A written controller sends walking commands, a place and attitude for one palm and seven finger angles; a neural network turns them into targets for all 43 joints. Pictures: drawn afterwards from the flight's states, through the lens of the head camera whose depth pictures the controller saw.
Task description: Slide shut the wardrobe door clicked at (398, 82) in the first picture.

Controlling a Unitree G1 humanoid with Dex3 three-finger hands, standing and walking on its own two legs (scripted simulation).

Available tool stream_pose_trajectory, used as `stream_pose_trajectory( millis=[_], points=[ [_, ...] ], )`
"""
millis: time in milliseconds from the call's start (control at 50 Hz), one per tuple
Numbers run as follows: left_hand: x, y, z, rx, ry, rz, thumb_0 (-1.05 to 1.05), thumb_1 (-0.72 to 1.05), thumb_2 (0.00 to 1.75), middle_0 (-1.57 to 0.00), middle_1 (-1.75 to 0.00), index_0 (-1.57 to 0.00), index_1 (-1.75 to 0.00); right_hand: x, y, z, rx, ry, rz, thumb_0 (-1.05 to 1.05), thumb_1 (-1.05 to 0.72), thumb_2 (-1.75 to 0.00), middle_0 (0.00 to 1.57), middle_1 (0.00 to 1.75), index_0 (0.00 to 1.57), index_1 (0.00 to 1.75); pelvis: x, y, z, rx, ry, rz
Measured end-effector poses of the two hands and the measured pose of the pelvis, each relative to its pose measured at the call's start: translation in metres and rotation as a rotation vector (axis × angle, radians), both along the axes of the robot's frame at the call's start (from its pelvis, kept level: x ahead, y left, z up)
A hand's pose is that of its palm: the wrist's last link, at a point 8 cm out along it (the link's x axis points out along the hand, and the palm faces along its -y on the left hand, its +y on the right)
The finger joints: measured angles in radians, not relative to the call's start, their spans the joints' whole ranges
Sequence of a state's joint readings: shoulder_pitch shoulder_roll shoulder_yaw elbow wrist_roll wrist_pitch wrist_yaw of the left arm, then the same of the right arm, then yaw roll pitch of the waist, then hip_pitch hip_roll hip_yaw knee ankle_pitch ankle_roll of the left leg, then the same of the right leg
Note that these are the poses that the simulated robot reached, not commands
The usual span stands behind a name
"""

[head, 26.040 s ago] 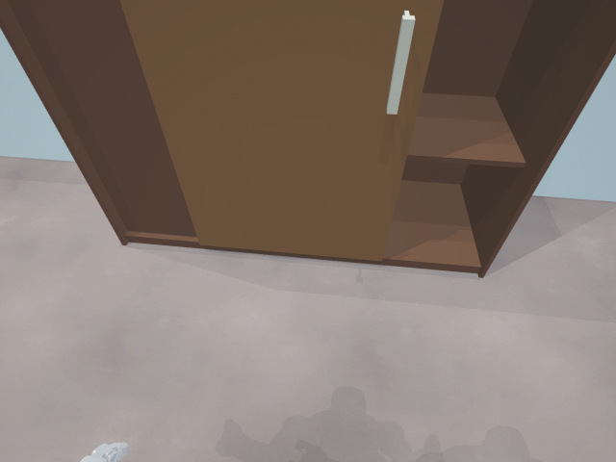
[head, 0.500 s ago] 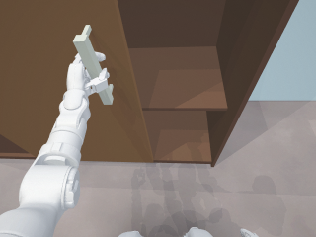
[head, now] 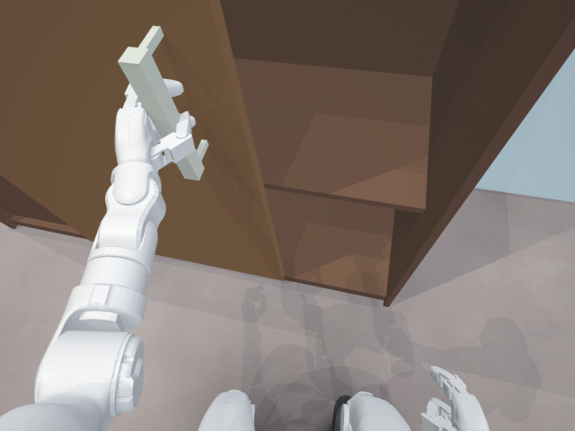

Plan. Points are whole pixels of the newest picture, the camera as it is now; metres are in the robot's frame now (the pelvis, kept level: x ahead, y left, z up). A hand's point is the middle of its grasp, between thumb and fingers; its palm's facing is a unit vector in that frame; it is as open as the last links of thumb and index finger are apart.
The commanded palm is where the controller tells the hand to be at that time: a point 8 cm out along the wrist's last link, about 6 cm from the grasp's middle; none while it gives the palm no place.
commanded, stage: step sideways, sliding the door along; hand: left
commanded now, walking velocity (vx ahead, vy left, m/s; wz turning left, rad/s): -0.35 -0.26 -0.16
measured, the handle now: (176, 113) +0.50 +0.21 +0.10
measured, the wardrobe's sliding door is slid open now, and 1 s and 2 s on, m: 0.35 0.09 0.00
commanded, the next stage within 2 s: stop walking and hold the door there in 1.84 s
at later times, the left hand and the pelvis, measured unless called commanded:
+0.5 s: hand (273, 153) +0.43 +0.06 +0.10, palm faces +0.11 -0.97 -0.20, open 6.3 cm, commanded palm +0.40 +0.08 +0.11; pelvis +0.05 -0.08 +0.01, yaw +1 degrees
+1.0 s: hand (376, 168) +0.41 -0.07 +0.11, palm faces +0.14 -0.97 -0.19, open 6.3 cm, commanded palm +0.38 -0.05 +0.11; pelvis +0.01 -0.21 +0.01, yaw -4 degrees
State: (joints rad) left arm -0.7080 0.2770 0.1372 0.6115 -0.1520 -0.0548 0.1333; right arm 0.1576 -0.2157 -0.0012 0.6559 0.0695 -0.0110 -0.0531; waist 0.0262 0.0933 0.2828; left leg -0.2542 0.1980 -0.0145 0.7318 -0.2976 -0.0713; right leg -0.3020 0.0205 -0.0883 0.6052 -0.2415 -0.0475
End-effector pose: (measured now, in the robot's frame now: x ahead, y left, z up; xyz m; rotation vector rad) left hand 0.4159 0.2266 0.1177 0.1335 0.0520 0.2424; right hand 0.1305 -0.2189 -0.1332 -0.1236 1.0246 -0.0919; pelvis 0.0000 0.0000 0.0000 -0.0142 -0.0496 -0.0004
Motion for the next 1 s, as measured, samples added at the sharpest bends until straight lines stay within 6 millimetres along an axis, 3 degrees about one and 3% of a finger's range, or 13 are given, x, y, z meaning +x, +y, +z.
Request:
stream_pose_trajectory(
  millis=[140,280,420,480,620,720,840,920,1000],
  points=[
    [-0.003,-0.024,-0.001,0.033,-0.028,-0.044,0.00,0.66,0.83,-0.40,-1.29,-0.24,-1.40,0.054,-0.020,0.014,-0.044,-0.072,0.081,0.01,-0.90,-0.90,0.20,0.30,0.20,0.30,0.015,-0.017,0.006,0.021,0.052,0.019],
    [-0.008,-0.058,-0.002,0.101,-0.057,-0.041,-0.03,0.63,0.82,-0.43,-1.36,-0.25,-1.40,0.102,-0.029,0.010,0.055,-0.159,0.155,0.01,-0.90,-0.90,0.19,0.30,0.20,0.30,0.037,-0.053,-0.001,0.023,0.000,0.028],
    [-0.013,-0.097,-0.001,0.094,-0.060,-0.081,-0.02,0.65,0.80,-0.42,-1.37,-0.28,-1.40,0.129,-0.050,0.030,0.037,-0.209,0.130,0.01,-0.90,-0.90,0.20,0.30,0.20,0.30,0.044,-0.071,0.016,0.064,0.066,0.026],
    [-0.015,-0.113,-0.004,0.081,-0.094,-0.129,-0.02,0.65,0.80,-0.43,-1.38,-0.28,-1.40,0.133,-0.062,0.032,0.005,-0.230,0.117,0.01,-0.90,-0.90,0.20,0.30,0.20,0.30,0.045,-0.075,0.009,0.034,0.060,0.029],
    [-0.020,-0.149,-0.004,0.145,-0.105,-0.137,-0.05,0.64,0.78,-0.44,-1.40,-0.26,-1.40,0.119,-0.088,0.024,0.047,-0.200,0.146,0.01,-0.90,-0.90,0.19,0.30,0.20,0.30,0.045,-0.115,0.006,0.039,0.017,-0.014],
    [-0.025,-0.175,-0.003,0.185,-0.096,-0.090,-0.07,0.62,0.79,-0.45,-1.40,-0.26,-1.40,0.105,-0.122,0.009,0.090,-0.185,0.084,0.01,-0.90,-0.90,0.20,0.30,0.20,0.30,0.041,-0.153,0.000,0.031,0.003,-0.021],
    [-0.030,-0.207,-0.002,0.119,-0.067,-0.076,-0.04,0.64,0.79,-0.40,-1.39,-0.29,-1.40,0.075,-0.175,0.026,0.017,-0.164,0.016,0.01,-0.90,-0.90,0.20,0.30,0.20,0.30,0.028,-0.175,0.016,0.089,0.073,-0.051],
    [-0.032,-0.227,-0.004,0.084,-0.097,-0.114,-0.02,0.66,0.79,-0.42,-1.39,-0.27,-1.40,0.053,-0.210,0.030,-0.056,-0.166,-0.041,0.01,-0.90,-0.90,0.20,0.30,0.20,0.30,0.017,-0.186,0.006,0.058,0.067,-0.049],
    [-0.036,-0.247,-0.004,0.069,-0.089,-0.119,-0.02,0.68,0.78,-0.42,-1.40,-0.24,-1.40,0.028,-0.235,0.034,-0.074,-0.141,-0.041,0.01,-0.91,-0.90,0.19,0.30,0.20,0.30,0.005,-0.210,0.006,0.057,0.023,-0.073]
  ],
)
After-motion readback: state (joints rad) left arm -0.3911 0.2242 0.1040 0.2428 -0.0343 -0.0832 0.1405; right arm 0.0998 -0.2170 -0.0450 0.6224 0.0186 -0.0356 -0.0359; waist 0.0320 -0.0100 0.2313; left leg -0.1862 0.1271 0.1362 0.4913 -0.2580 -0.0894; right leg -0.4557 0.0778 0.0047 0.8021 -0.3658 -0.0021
